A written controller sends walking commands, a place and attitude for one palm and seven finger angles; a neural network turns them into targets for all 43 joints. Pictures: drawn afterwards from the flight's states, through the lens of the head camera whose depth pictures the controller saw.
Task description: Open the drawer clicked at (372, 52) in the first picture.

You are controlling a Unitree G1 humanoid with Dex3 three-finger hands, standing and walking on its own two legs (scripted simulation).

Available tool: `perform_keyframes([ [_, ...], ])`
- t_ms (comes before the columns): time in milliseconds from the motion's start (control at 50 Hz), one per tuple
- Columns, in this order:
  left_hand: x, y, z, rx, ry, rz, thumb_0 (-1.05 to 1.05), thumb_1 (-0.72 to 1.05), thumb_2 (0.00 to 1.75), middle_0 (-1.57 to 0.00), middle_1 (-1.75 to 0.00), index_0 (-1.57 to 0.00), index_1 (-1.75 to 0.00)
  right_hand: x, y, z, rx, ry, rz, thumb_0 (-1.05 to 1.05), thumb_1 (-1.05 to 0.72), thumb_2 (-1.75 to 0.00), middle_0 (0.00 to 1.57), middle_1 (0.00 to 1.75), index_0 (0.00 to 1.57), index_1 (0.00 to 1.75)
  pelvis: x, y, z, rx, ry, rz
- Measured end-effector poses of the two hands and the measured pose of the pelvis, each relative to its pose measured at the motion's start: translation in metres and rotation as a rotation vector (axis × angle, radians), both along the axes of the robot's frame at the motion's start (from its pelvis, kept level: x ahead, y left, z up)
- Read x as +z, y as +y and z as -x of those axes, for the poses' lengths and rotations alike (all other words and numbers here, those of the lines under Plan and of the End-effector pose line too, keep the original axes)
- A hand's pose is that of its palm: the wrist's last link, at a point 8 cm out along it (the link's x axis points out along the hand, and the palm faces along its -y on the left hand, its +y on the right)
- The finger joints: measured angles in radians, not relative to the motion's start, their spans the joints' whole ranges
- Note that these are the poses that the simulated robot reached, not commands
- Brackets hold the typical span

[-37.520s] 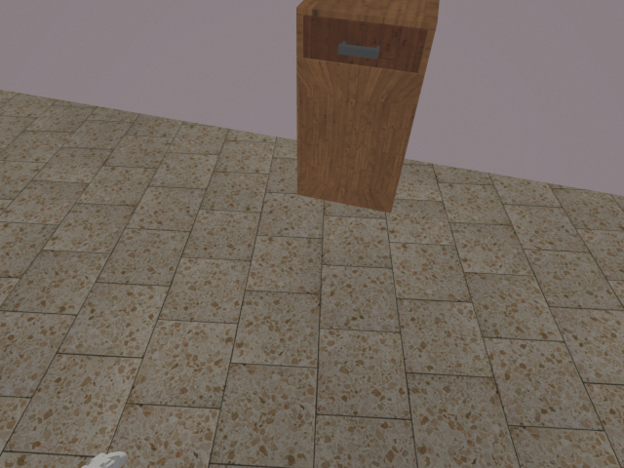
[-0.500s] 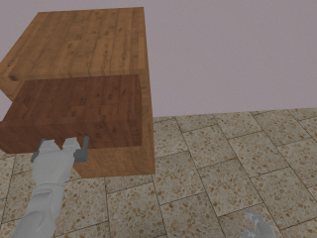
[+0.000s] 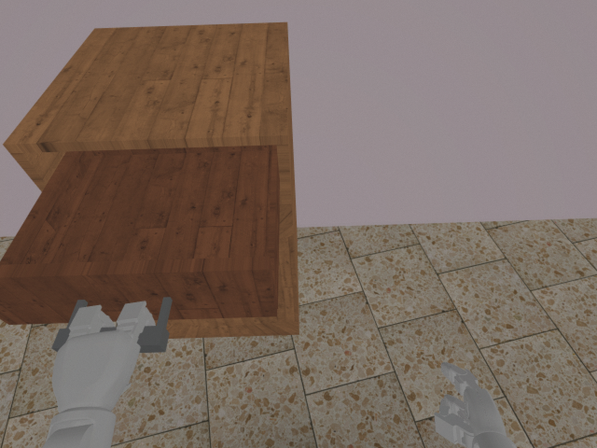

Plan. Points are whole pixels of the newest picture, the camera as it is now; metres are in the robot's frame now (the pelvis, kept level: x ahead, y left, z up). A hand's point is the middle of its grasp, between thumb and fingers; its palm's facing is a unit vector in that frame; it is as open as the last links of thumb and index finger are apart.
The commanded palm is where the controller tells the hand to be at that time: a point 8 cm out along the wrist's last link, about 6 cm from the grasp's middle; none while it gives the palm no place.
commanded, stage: pull the drawer open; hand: left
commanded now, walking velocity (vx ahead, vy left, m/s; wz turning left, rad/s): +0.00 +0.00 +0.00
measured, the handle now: (118, 323) +0.27 +0.28 +0.01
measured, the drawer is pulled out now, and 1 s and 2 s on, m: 0.24 0.30 0.30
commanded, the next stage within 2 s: open the thumb to release the handle in 0.86 s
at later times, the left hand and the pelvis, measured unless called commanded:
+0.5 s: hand (105, 422) +0.15 +0.25 -0.01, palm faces -0.04 -0.05 -1.00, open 6.2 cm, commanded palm +0.11 +0.26 +0.04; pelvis -0.01 -0.01 -0.01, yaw +0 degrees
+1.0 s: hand (104, 421) +0.15 +0.26 -0.01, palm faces -0.04 -0.05 -1.00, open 6.3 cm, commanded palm +0.13 +0.26 +0.04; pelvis +0.00 +0.00 -0.01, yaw -1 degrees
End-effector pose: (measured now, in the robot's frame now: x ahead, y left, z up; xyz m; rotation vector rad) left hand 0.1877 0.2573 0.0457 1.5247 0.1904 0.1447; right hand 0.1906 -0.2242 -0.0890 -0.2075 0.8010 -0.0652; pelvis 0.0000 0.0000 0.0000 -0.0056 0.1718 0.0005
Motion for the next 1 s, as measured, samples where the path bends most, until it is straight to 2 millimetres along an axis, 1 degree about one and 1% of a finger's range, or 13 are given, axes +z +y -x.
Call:
perform_keyframes([
  [180, 0.0, -0.003, 0.02, 0.009, 0.005, 0.003, 0.04, 0.65, 0.79, -0.26, -1.3, -0.37, -1.32, -0.001, 0.003, -0.004, 0.028, -0.008, -0.003, 0.01, -0.9, -0.9, 0.2, 0.3, 0.2, 0.3, -0.002, -0.001, 0.001, -0.001, -0.002, -0.001],
  [500, 0.001, -0.006, 0.055, 0.008, 0.013, 0.009, 0.04, 0.65, 0.78, -0.26, -1.29, -0.37, -1.32, -0.006, -0.005, 0.007, 0.038, 0.007, 0.004, 0.02, -0.9, -0.9, 0.2, 0.3, 0.2, 0.3, -0.007, -0.007, 0.007, -0.007, -0.003, -0.007],
  [800, 0.002, -0.005, 0.056, -0.013, 0.023, 0.014, 0.03, 0.67, 0.74, -0.25, -1.28, -0.36, -1.28, -0.005, -0.014, 0.016, -0.003, 0.002, 0.001, 0.02, -0.9, -0.9, 0.2, 0.3, 0.2, 0.3, -0.01, -0.006, 0.006, -0.029, 0.009, -0.007],
  [1000, 0.0, -0.003, 0.055, -0.03, 0.011, 0.005, 0.02, 0.67, 0.75, -0.26, -1.29, -0.35, -1.28, -0.011, -0.012, 0.013, 0.002, 0.026, 0.014, 0.02, -0.9, -0.9, 0.2, 0.3, 0.2, 0.3, -0.014, -0.001, 0.001, -0.021, 0.032, -0.002],
])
